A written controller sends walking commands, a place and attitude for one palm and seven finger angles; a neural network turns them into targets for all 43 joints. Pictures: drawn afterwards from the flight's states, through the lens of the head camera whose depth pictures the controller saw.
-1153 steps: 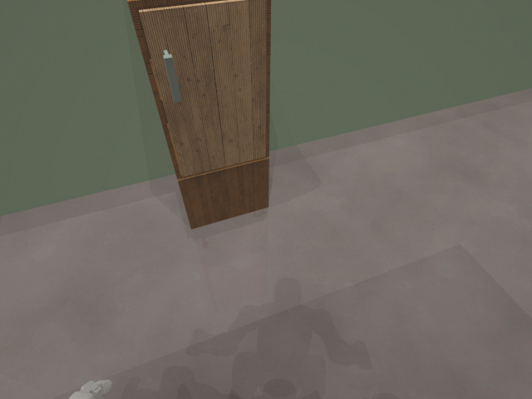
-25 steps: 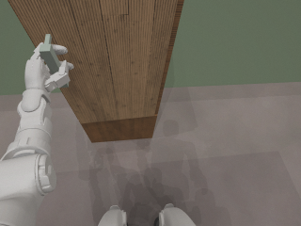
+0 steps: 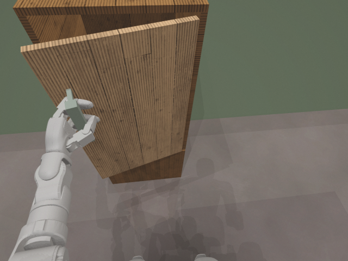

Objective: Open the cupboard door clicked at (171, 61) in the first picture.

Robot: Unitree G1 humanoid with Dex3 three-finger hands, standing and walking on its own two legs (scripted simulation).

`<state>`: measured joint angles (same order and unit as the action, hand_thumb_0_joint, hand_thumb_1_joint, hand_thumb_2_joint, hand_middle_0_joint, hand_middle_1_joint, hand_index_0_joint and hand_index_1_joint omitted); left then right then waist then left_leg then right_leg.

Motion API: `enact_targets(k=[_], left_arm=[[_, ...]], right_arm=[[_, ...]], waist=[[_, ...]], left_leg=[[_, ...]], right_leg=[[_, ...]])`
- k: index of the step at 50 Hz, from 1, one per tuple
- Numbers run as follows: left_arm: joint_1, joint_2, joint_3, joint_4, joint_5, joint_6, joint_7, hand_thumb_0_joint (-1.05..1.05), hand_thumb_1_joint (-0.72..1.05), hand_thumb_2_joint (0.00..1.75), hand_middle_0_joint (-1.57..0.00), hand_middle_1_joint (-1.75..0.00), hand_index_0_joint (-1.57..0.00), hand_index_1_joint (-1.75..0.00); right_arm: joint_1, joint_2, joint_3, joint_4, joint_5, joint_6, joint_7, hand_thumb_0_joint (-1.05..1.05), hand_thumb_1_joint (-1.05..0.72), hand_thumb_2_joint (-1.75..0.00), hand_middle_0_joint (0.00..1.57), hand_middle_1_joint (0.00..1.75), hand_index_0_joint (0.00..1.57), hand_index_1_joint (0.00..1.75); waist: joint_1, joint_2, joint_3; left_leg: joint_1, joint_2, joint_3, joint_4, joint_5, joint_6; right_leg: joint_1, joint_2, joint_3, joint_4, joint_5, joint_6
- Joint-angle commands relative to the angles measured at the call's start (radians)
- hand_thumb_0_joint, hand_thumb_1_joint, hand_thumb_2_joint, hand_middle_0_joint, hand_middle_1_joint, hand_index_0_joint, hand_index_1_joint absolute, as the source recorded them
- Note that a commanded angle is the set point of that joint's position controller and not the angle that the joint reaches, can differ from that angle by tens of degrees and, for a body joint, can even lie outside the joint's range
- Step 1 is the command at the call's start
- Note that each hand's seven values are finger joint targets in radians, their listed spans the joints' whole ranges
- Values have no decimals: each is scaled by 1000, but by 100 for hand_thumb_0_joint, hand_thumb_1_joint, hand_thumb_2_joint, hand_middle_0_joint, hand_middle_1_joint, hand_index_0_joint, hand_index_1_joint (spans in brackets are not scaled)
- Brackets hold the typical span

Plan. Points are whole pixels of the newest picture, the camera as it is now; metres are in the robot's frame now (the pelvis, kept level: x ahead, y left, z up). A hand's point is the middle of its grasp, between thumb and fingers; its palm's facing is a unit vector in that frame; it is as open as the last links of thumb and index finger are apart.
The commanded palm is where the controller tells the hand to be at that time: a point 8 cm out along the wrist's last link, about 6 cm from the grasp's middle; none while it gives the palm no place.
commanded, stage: pull the door open along its arc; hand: left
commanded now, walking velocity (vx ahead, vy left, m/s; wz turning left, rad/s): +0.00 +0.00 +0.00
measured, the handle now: (79, 116) +0.44 +0.22 +0.06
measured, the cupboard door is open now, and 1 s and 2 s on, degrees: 16 48 52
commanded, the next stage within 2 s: open thumb and fingers to let go in 0.50 s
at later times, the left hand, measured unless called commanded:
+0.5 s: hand (143, 179) +0.28 +0.06 +0.07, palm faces +0.43 -0.90 -0.01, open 6.5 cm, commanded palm +0.21 +0.12 +0.06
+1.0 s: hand (148, 180) +0.28 +0.05 +0.07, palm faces +0.47 -0.88 -0.02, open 10.2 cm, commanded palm +0.22 +0.10 +0.06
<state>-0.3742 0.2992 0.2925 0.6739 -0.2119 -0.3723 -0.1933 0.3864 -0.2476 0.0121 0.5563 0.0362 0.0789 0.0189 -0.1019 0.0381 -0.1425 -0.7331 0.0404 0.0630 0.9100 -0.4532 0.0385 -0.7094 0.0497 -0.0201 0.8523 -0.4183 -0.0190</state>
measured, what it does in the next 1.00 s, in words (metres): shifts its weight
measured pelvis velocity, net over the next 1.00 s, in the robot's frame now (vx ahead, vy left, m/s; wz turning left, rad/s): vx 0.00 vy -0.08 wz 0.09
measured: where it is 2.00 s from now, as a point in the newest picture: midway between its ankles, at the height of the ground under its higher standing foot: outside the picture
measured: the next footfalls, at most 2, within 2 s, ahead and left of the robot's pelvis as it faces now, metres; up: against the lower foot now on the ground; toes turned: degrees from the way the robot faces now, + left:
none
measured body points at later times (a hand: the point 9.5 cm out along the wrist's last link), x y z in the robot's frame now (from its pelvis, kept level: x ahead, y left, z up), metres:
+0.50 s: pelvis +0.01 -0.05 +0.00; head +0.03 -0.06 +0.45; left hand +0.25 +0.10 +0.07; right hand +0.21 -0.23 -0.08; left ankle -0.01 +0.09 -0.69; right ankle -0.01 -0.11 -0.69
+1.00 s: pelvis +0.00 -0.08 +0.00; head +0.03 -0.11 +0.45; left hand +0.25 +0.09 +0.07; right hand +0.18 -0.29 -0.11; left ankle -0.01 +0.09 -0.69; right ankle -0.01 -0.11 -0.69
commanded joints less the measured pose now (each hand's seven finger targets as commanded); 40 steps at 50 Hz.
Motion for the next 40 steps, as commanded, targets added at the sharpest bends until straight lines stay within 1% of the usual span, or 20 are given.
enact_targets(k=[1, 2, 3, 7, 9, 10, 12, 13, 15, 17, 19, 21, 22, 24, 28, 30, 34, 36, 39, 40], left_arm=[[7, 83, 99, -453, -94, -52, 138, 0, 90, 90, -40, -135, -40, -135], [95, 14, 15, -488, -60, -39, 212, 0, 90, 90, -40, -135, -40, -135], [156, -38, -21, -537, -51, -27, 257, 0, 90, 90, -40, -135, -40, -135], [341, -85, -71, -682, 55, -9, 431, 0, 90, 90, -40, -135, -40, -135], [371, -145, -131, -757, 104, 1, 505, 0, 90, 90, -40, -135, -40, -135], [439, -149, -123, -769, 115, 13, 539, 0, 90, 90, -40, -135, -40, -135], [540, -171, -152, -830, 149, 37, 597, 0, 90, 90, -40, -135, -40, -135], [585, -209, -188, -863, 161, 52, 621, 0, 90, 90, -40, -135, -40, -135], [587, -237, -232, -906, 195, 83, 673, 0, 90, 90, -40, -135, -40, -135], [624, -268, -277, -903, 236, 118, 719, 0, 90, 90, -40, -135, -40, -135], [607, -290, -302, -914, 266, 146, 755, 0, 90, 90, -40, -135, -40, -135], [616, -326, -335, -905, 300, 169, 777, 0, 90, 90, -40, -135, -40, -135], [601, -356, -370, -880, 313, 177, 776, 0, 90, 90, -40, -135, -40, -135], [552, -373, -396, -869, 323, 178, 776, 0, 90, 90, -40, -135, -40, -135], [477, -455, -500, -861, 318, 169, 762, 0, 90, 90, -40, -135, -40, -135], [372, -453, -519, -850, 320, 157, 759, 0, 90, 90, -40, -135, -40, -135], [415, -400, -469, -834, 306, 129, 732, 0, 62, 78, -38, -132, -38, -132], [398, -382, -459, -841, 299, 114, 714, 0, 48, 72, -37, -130, -37, -130], [407, -354, -423, -817, 277, 99, 689, 0, 27, 63, -35, -128, -35, -128], [402, -370, -436, -818, 266, 94, 680, 0, 20, 60, -35, -127, -35, -127]], right_arm=[[-60, -110, -61, -149, -7, -76, 3, 0, -90, -90, 20, 30, 20, 30], [-74, -110, -55, -156, -13, -89, 10, 0, -90, -90, 20, 30, 20, 30], [-86, -106, -54, -162, -15, -97, 18, 0, -90, -90, 20, 30, 20, 30], [-125, -96, -52, -174, -45, -96, 31, 0, -90, -90, 20, 30, 20, 30], [-154, -78, -48, -187, -55, -92, 32, 0, -90, -90, 20, 30, 20, 30], [-165, -72, -47, -191, -59, -87, 31, 0, -90, -90, 20, 30, 20, 30], [-186, -59, -41, -205, -66, -73, 26, 0, -90, -90, 20, 30, 20, 30], [-206, -48, -36, -214, -66, -66, 24, 0, -90, -90, 20, 30, 20, 30], [-225, -35, -29, -219, -71, -51, 17, 0, -90, -90, 20, 30, 20, 30], [-232, -25, -21, -218, -79, -39, 11, 0, -90, -90, 20, 30, 20, 30], [-253, -13, -15, -215, -86, -30, 1, 0, -90, -90, 20, 30, 20, 30], [-264, -1, -11, -210, -95, -28, -7, 0, -90, -90, 20, 30, 20, 30], [-259, 1, -9, -205, -98, -30, -12, 0, -90, -90, 20, 30, 20, 30], [-266, -1, -13, -195, -102, -37, -20, 0, -90, -90, 20, 30, 20, 30], [-270, -6, -17, -181, -105, -64, -25, 0, -90, -90, 20, 30, 20, 30], [-268, -13, -17, -162, -105, -76, -28, 0, -90, -90, 20, 30, 20, 30], [-251, -13, -28, -151, -103, -84, -34, 0, -90, -90, 20, 30, 20, 30], [-246, -16, -32, -143, -100, -82, -38, 0, -90, -90, 20, 30, 20, 30], [-246, -18, -36, -136, -93, -80, -42, 0, -90, -90, 20, 30, 20, 30], [-250, -20, -35, -138, -93, -81, -42, 0, -90, -90, 20, 30, 20, 30]], waist=[[173, 1, -332], [147, 11, -305], [139, 24, -279], [149, -60, -264], [146, -54, -249], [160, -65, -240], [169, -95, -229], [171, -84, -220], [164, -55, -195], [151, -76, -144], [149, -63, -143], [145, -65, -150], [117, -122, -125], [102, -132, -121], [72, -133, -124], [49, -138, -122], [80, -157, -201], [79, -168, -225], [83, -174, -199], [83, -168, -190]], left_leg=[[237, -21, -56, -123, 556, -27], [252, -20, -58, -125, 547, -29], [263, -18, -62, -129, 548, -35], [237, -21, -62, -128, 503, -33], [229, -28, -56, -131, 446, -33], [221, -32, -54, -134, 422, -33], [210, -38, -54, -136, 393, -30], [211, -42, -48, -140, 375, -31], [212, -49, -46, -140, 343, -33], [203, -51, -54, -140, 325, -32], [208, -57, -51, -132, 320, -33], [207, -61, -51, -119, 325, -34], [199, -60, -61, -114, 307, -32], [198, -61, -65, -104, 282, -31], [202, -61, -78, -86, 256, -31], [184, -62, -87, -73, 233, -30], [151, -68, -90, -71, 241, -34], [136, -69, -90, -69, 247, -34], [120, -67, -92, -75, 222, -34], [123, -68, -94, -78, 215, -32]], right_leg=[[246, 6, -39, -59, 457, -3], [239, 8, -44, -53, 439, -2], [221, 4, -50, -55, 428, -1], [260, -8, -47, -39, 425, -6], [272, -19, -41, -40, 413, -8], [291, -20, -37, -46, 408, -11], [328, -22, -26, -60, 406, -13], [337, -27, -22, -69, 404, -13], [334, -31, -10, -83, 388, -14], [332, -31, 2, -106, 380, -15], [339, -37, 18, -115, 401, -14], [342, -43, 26, -119, 431, -12], [332, -49, 35, -139, 428, -4], [317, -66, 49, -149, 442, 11], [302, -95, 76, -165, 489, 35], [283, -113, 96, -171, 472, 45], [369, -138, 140, -163, 569, 59], [403, -149, 159, -158, 617, 66], [409, -156, 174, -176, 587, 69], [403, -156, 175, -182, 572, 70]])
